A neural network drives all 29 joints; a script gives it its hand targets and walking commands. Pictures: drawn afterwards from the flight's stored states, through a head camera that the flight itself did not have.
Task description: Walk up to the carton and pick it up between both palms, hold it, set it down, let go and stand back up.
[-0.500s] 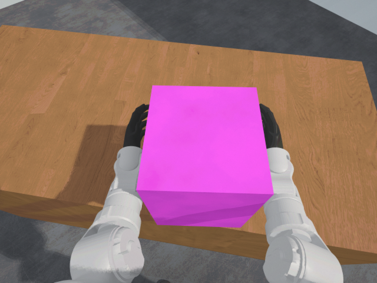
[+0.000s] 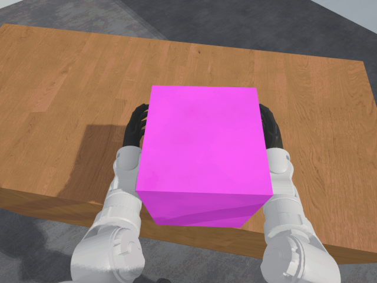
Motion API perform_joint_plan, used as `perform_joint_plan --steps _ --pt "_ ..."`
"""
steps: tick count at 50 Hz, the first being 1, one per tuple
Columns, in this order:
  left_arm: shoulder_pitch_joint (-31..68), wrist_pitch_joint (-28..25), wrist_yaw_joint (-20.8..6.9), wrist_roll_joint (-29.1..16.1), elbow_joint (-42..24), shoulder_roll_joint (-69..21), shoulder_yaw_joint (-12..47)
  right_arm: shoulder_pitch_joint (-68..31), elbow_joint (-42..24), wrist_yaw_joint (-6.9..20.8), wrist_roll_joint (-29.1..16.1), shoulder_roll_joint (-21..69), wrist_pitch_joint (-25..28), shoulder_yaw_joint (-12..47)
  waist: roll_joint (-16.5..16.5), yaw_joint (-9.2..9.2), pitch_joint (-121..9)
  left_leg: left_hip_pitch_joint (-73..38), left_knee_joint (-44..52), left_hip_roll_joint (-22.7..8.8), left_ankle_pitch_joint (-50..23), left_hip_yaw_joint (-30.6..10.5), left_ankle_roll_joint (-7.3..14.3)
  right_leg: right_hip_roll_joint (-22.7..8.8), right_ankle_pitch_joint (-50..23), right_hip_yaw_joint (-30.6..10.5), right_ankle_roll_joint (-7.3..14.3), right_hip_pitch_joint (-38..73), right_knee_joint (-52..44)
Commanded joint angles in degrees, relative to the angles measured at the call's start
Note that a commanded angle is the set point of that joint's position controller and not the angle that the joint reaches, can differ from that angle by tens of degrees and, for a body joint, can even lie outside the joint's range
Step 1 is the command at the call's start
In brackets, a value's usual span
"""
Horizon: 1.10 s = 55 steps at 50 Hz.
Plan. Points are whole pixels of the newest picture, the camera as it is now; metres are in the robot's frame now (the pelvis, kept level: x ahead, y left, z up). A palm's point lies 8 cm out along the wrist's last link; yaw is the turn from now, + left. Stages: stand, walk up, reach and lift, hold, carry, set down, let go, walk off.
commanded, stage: reach and lift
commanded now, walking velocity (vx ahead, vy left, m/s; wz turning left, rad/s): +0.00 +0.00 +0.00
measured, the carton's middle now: (200, 164) +0.38 +0.00 -0.01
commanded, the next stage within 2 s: none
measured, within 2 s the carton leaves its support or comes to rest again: leaves its support in 0.98 s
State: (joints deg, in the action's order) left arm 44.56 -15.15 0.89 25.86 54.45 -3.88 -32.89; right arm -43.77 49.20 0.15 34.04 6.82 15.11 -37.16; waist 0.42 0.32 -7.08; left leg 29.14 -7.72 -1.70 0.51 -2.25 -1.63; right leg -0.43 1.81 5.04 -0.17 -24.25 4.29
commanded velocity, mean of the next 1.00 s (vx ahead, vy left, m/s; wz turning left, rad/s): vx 0.00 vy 0.00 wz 0.00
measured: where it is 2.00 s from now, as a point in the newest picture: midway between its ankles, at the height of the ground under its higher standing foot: outside the picture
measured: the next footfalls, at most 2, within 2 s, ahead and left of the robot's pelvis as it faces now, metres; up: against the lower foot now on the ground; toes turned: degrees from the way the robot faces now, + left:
none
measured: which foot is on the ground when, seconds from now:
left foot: down 0.00-1.00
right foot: down 0.00-1.00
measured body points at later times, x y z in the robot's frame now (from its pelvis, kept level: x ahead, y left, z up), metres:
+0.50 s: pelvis +0.00 +0.00 +0.00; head +0.12 +0.00 +0.43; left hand +0.43 +0.15 +0.01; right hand +0.43 -0.15 +0.02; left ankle +0.00 +0.13 -0.75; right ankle -0.03 -0.12 -0.75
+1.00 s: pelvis -0.01 +0.00 +0.00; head +0.09 +0.01 +0.44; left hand +0.42 +0.15 +0.01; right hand +0.42 -0.15 +0.03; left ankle +0.00 +0.13 -0.75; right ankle -0.03 -0.12 -0.75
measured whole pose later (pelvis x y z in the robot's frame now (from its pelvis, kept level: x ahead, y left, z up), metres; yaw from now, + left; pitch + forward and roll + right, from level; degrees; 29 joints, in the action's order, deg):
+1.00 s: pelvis -0.01 +0.00 +0.00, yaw +0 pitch +23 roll -1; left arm 43.1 -19.7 5.0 16.2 62.8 -1.7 -27.1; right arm -42.5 56.9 -5.0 24.6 3.0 18.1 -27.2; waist 0.9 0.9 -12.2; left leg 32.2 -9.4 -1.6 0.5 -2.1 -1.3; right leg -0.6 1.8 4.9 -0.3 -27.4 6.1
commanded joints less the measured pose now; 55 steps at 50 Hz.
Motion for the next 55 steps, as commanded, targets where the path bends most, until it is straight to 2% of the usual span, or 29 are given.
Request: perform_joint_plan --steps 1,3,6,8,13,16,19,21,26,29,32,36,41,44,45,46,48,50,55 --pt "25.3 -0.9 -3.8 1.1 1.1 -24.1 12.0 -24.0 -0.4 3.8 2.1 24.9 4.8 14.0 0.1 -0.42 -34.8 -15.8 -5.3 2.5 -18.6 1.3 0.0 2.5 -30.3 0.8 -2.1 21.8 8.9" --pt "26.1 -1.5 -4.1 1.1 2.1 -24.5 12.3 -23.5 1.0 3.6 2.6 26.4 5.2 13.7 -0.1 0.46 -35.0 -12.9 -5.1 3.0 -18.4 1.6 0.3 2.1 -31.9 0.4 -2.2 24.0 9.6" --pt "25.6 -1.3 -4.7 1.4 3.6 -24.6 11.3 -23.2 1.6 3.3 2.1 26.5 4.8 14.5 0.3 -0.32 -34.0 -11.6 -3.7 3.0 -15.5 1.5 0.9 1.9 -29.9 0.3 -2.3 24.6 9.6" --pt "24.8 -0.6 -4.5 1.7 3.8 -24.5 11.5 -22.5 2.5 3.2 1.7 26.4 4.2 15.0 1.0 -0.20 -32.7 -12.4 -3.2 2.8 -15.2 1.5 0.9 2.2 -29.2 0.5 -2.2 24.7 9.6" --pt "25.9 -1.0 -4.2 1.8 3.7 -23.9 10.7 -23.7 1.3 3.3 2.3 26.4 4.6 14.8 -0.9 -0.37 -33.8 -12.2 -3.2 2.6 -14.9 1.5 1.3 1.8 -29.4 0.5 -2.4 26.4 9.7" --pt "25.9 -1.3 -4.6 1.3 5.1 -23.1 10.3 -24.3 1.6 3.0 2.4 26.8 4.7 14.4 0.2 -1.08 -33.2 -9.4 -2.6 2.9 -12.8 1.4 1.8 1.4 -29.3 0.0 -2.6 27.3 10.3" --pt "27.5 -2.6 -4.1 0.3 4.2 -23.9 11.6 -25.3 1.6 2.9 1.2 27.2 6.3 16.1 0.8 -0.52 -36.4 -10.8 -4.0 3.0 -17.0 1.5 1.4 1.9 -32.2 0.2 -2.2 25.9 10.6" --pt "28.2 -3.3 -3.8 0.3 3.5 -24.3 12.5 -23.5 3.9 2.6 0.8 27.7 6.4 16.4 1.1 0.30 -36.6 -10.8 -3.8 2.8 -17.1 1.5 1.1 1.9 -32.0 0.0 -1.8 25.8 10.3" --pt "25.9 -3.3 -3.6 0.4 5.7 -26.3 13.7 -22.7 4.5 2.7 0.6 27.3 7.2 17.9 0.6 -0.01 -36.0 -12.6 -4.5 2.3 -19.5 1.1 0.1 2.3 -31.4 0.1 -1.2 23.6 9.1" --pt "27.2 -3.7 -3.0 -0.7 5.5 -26.5 14.8 -25.5 3.5 2.9 0.2 26.3 7.6 18.2 0.4 0.20 -38.8 -14.3 -4.4 1.9 -17.8 1.2 0.3 2.6 -28.7 0.9 -1.5 21.0 9.0" --pt "28.3 -4.3 -2.8 -1.6 4.6 -27.1 16.5 -24.9 4.4 2.9 -0.7 26.7 7.8 19.1 0.8 0.83 -39.4 -17.0 -5.3 1.7 -19.7 1.0 0.0 2.7 -28.2 0.8 -1.2 19.1 8.5" --pt "28.4 -4.4 -3.0 -2.2 5.8 -27.4 17.3 -25.0 5.4 2.5 -2.3 26.5 7.5 20.5 2.1 1.12 -37.7 -15.3 -5.4 2.5 -19.2 1.3 0.4 2.5 -29.9 0.3 -1.2 20.6 9.1" --pt "30.0 -5.1 -2.9 -3.7 5.3 -27.7 19.3 -25.5 5.2 2.4 -3.4 27.2 7.9 22.6 1.3 1.36 -41.1 -14.3 -5.7 2.2 -18.7 1.4 0.5 2.6 -30.3 0.1 -1.4 21.2 10.3" --pt "30.3 -5.7 -2.3 -5.0 5.6 -28.2 21.3 -26.4 4.8 2.6 -4.7 27.0 8.2 24.9 1.1 0.73 -42.9 -15.7 -6.8 2.1 -21.9 0.9 0.4 2.8 -32.1 0.1 -1.2 20.1 10.6" --pt "30.1 -6.0 -2.2 -5.7 6.0 -28.6 21.6 -25.8 5.1 2.5 -5.1 27.7 8.3 25.8 1.5 1.11 -43.2 -15.5 -7.6 2.3 -22.6 0.9 0.3 2.5 -34.0 -0.5 -0.9 21.6 11.0" --pt "30.0 -6.0 -2.4 -6.4 7.0 -28.3 21.8 -26.8 5.0 2.4 -5.7 27.2 8.2 27.0 0.4 0.73 -43.5 -14.7 -7.2 2.2 -21.4 0.6 0.6 2.5 -33.9 -0.9 -1.3 22.0 11.3" --pt "31.7 -6.4 -2.5 -6.6 5.8 -27.2 21.6 -26.1 6.8 2.0 -6.0 27.9 7.6 27.5 0.4 0.77 -42.2 -11.2 -5.8 2.6 -18.3 1.0 1.2 2.4 -33.7 -1.0 -1.4 25.1 12.2" --pt "32.7 -6.7 -2.8 -7.2 5.7 -27.7 22.3 -27.2 5.4 1.7 -6.8 28.2 7.5 28.2 0.0 0.89 -43.1 -10.7 -5.6 2.7 -17.4 1.3 1.7 2.4 -34.1 -0.8 -1.6 25.2 12.8" --pt "33.4 -5.2 -3.3 -8.0 6.2 -25.8 21.3 -27.1 6.9 1.2 -7.6 26.4 5.3 27.6 0.0 0.94 -38.8 -13.5 -5.5 2.6 -14.5 0.8 1.0 2.6 -27.7 -0.7 -1.6 23.4 11.2"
